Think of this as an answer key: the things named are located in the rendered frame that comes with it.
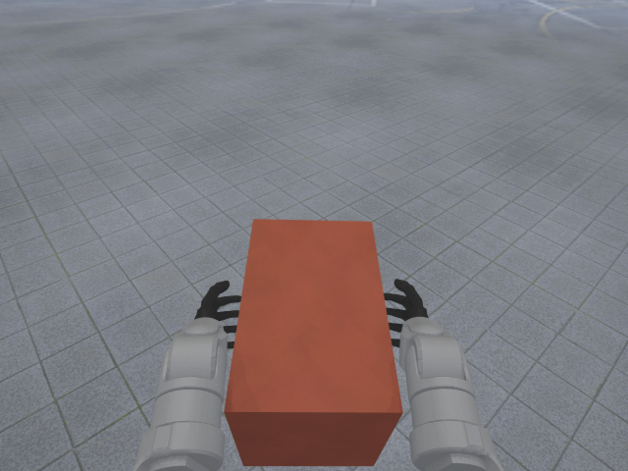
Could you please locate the right robot hand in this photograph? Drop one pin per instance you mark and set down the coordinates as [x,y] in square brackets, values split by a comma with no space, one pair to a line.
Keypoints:
[412,303]

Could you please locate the left robot hand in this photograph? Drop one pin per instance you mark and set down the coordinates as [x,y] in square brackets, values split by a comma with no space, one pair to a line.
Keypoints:
[211,303]

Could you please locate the carton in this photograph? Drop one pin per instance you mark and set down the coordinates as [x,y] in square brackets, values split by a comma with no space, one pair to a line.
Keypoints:
[313,379]

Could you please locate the right robot forearm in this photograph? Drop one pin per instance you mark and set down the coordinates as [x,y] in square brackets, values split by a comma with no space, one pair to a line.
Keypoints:
[447,433]

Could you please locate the left robot forearm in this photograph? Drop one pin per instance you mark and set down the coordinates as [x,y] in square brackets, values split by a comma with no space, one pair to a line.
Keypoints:
[185,432]

